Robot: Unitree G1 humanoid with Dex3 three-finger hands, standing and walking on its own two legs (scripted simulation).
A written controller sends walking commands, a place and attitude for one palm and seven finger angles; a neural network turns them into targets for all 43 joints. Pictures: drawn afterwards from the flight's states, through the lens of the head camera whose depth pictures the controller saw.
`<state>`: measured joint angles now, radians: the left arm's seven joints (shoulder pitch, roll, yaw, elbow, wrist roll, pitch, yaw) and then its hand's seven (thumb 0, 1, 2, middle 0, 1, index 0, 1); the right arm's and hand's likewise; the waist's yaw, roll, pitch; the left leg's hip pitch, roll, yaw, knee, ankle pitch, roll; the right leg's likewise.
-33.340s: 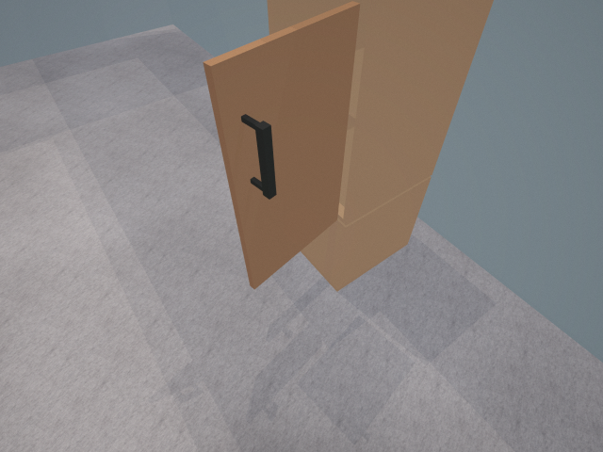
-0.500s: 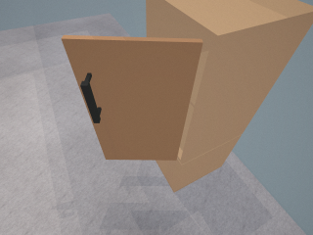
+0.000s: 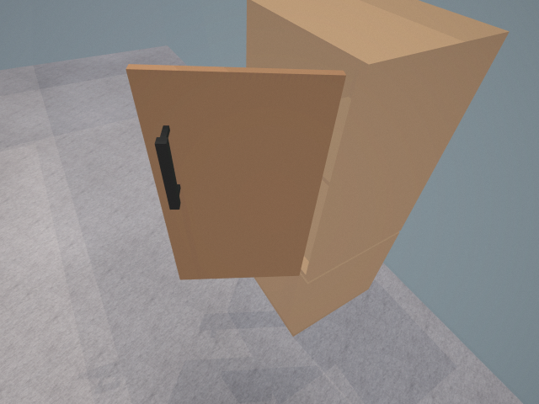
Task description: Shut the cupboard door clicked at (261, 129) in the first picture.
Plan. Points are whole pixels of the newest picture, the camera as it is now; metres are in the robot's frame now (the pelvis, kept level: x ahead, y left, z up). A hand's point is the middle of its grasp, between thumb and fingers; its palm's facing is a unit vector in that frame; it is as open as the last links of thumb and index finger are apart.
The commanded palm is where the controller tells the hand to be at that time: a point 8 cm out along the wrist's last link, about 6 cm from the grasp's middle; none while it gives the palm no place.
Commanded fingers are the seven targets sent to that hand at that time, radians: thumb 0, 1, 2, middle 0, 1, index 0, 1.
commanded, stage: come to a stop and stand still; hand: left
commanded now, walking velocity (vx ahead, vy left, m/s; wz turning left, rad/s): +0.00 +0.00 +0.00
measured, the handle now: (170, 169) +0.48 +0.20 +0.09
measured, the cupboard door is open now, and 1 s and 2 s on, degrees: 62 62 62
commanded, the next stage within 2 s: look again from close up in 1.46 s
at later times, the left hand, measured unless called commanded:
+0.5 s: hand out of the picture -0.07 +0.24 -0.20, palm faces +0.10 -0.99 -0.14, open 7.4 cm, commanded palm none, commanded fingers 0.00 0.90 0.90 -0.20 -0.30 -0.20 -0.30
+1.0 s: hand out of the picture -0.08 +0.30 -0.17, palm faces +0.07 -0.98 -0.17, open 7.4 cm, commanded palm none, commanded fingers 0.00 0.90 0.90 -0.20 -0.30 -0.20 -0.30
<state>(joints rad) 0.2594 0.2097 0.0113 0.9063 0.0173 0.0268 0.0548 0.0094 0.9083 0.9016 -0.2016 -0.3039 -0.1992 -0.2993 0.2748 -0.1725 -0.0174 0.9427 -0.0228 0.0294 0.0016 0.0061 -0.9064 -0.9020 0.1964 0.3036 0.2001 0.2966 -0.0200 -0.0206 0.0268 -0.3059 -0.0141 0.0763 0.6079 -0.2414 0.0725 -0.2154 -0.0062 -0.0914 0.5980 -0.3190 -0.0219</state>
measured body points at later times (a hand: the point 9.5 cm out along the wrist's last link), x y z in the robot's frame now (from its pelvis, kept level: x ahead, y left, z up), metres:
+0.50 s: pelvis -0.05 +0.07 +0.00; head -0.06 +0.12 +0.44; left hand -0.07 +0.29 -0.18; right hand -0.03 -0.17 -0.13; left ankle -0.03 +0.10 -0.73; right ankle +0.00 -0.10 -0.71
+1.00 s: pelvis -0.08 +0.13 +0.02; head -0.08 +0.16 +0.47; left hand -0.08 +0.36 -0.15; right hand -0.10 -0.10 -0.13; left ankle -0.03 +0.11 -0.72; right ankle -0.09 -0.01 -0.73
